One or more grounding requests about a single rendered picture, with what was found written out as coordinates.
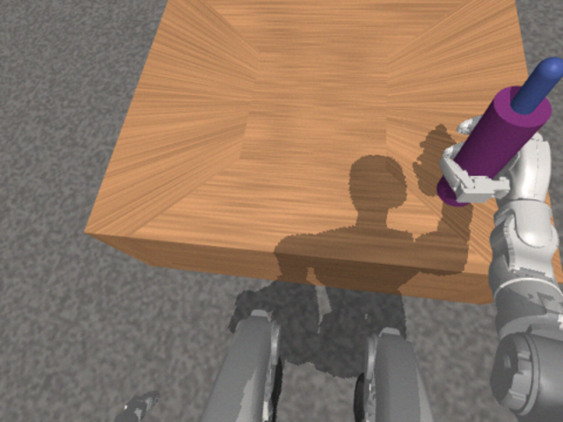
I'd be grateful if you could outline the right robot arm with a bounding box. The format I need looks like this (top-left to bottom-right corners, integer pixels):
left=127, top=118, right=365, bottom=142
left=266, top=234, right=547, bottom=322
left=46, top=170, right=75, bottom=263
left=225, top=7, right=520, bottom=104
left=488, top=199, right=563, bottom=422

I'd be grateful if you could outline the bottle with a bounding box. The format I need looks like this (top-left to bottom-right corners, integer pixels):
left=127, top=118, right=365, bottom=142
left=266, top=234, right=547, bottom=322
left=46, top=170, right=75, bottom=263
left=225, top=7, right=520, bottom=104
left=436, top=57, right=563, bottom=207

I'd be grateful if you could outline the right robot hand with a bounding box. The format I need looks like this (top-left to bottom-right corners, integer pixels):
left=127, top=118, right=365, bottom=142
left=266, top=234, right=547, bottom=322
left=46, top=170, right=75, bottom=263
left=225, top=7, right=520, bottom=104
left=439, top=114, right=552, bottom=208

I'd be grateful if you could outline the left robot foot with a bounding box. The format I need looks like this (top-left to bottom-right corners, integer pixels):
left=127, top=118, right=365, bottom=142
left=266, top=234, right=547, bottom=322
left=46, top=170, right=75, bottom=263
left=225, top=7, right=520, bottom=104
left=265, top=357, right=282, bottom=422

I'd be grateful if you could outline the left robot hand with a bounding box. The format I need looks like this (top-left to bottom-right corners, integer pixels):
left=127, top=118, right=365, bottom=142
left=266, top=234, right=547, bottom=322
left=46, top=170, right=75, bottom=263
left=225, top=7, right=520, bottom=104
left=112, top=390, right=159, bottom=422

